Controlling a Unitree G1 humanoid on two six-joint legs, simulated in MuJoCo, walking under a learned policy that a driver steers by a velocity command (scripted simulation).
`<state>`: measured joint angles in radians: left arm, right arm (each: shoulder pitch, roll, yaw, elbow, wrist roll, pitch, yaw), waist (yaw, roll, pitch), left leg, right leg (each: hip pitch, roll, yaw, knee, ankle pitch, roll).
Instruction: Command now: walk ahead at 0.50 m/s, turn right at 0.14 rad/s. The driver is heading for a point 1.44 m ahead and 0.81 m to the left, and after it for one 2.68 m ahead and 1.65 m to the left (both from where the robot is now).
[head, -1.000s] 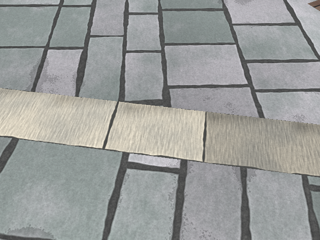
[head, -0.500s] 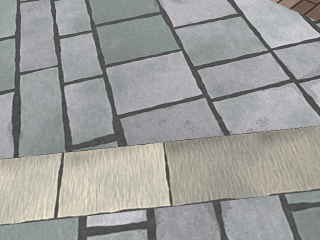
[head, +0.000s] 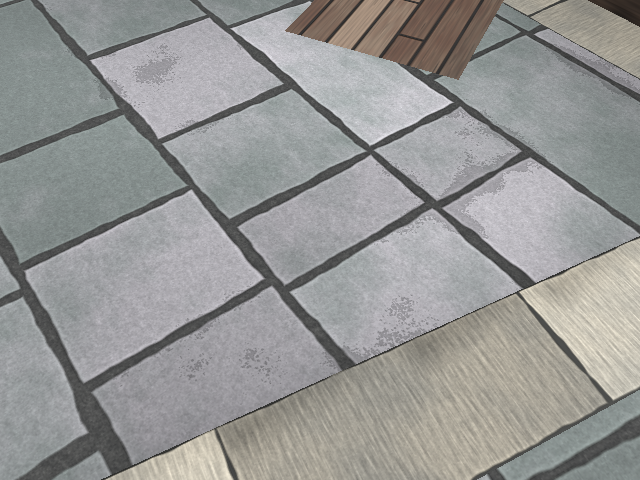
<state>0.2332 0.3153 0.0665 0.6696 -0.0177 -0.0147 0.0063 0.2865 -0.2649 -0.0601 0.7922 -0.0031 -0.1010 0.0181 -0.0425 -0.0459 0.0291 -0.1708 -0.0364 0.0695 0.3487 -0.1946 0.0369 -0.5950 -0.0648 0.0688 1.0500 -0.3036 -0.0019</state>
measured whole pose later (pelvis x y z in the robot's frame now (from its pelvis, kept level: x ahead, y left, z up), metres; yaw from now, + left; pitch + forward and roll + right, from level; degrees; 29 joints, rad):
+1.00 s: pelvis +0.48 +0.09 +0.00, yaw +30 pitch +2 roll -1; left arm 0.11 0.32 0.07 0.73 0.02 -0.08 0.00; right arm 0.34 -0.27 -0.06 0.69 0.01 -0.04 0.01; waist -0.05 -0.03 0.03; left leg -0.22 -0.12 -0.10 0.40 -0.20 0.10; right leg -0.65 -0.09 0.10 0.93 -0.15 0.03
